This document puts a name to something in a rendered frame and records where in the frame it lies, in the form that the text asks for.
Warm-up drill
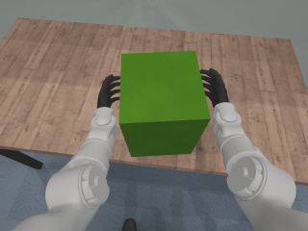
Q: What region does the left robot forearm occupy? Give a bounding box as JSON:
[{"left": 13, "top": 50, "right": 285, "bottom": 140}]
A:
[{"left": 45, "top": 107, "right": 117, "bottom": 203}]

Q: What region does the left robot foot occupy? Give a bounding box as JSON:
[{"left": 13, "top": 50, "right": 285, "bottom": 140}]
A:
[{"left": 122, "top": 218, "right": 137, "bottom": 231}]

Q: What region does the right robot hand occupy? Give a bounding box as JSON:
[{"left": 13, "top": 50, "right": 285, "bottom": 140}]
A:
[{"left": 199, "top": 68, "right": 229, "bottom": 108}]

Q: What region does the left robot hand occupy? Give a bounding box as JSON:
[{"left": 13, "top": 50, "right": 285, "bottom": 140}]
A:
[{"left": 96, "top": 74, "right": 120, "bottom": 109}]

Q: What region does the table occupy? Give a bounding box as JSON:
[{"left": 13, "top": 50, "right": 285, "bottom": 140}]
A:
[{"left": 0, "top": 17, "right": 308, "bottom": 186}]

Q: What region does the carton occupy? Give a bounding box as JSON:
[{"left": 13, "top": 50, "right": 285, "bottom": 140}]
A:
[{"left": 118, "top": 50, "right": 211, "bottom": 157}]

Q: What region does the robot right upper arm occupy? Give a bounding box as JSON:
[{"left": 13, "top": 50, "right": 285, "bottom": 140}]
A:
[{"left": 226, "top": 156, "right": 308, "bottom": 231}]

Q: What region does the robot left upper arm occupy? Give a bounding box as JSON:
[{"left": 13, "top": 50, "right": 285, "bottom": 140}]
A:
[{"left": 11, "top": 164, "right": 110, "bottom": 231}]

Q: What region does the right robot forearm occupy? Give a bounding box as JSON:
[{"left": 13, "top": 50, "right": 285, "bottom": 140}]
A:
[{"left": 212, "top": 102, "right": 271, "bottom": 175}]

